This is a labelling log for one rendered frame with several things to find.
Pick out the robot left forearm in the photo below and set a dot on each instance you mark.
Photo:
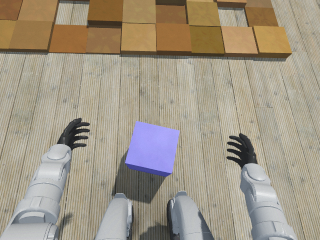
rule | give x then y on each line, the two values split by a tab
41	201

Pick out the left robot shin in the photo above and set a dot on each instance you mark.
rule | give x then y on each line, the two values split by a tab
121	195

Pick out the right robot hand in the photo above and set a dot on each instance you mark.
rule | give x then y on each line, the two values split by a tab
247	154

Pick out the left robot hand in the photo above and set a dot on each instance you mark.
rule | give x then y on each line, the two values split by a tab
68	136

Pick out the robot right forearm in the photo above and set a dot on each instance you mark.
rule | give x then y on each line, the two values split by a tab
264	209

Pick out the robot left upper arm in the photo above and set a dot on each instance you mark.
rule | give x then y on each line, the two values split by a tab
32	231

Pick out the left robot thigh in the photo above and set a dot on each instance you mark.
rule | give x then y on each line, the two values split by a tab
116	218

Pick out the carton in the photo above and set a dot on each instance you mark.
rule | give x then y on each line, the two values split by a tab
152	149

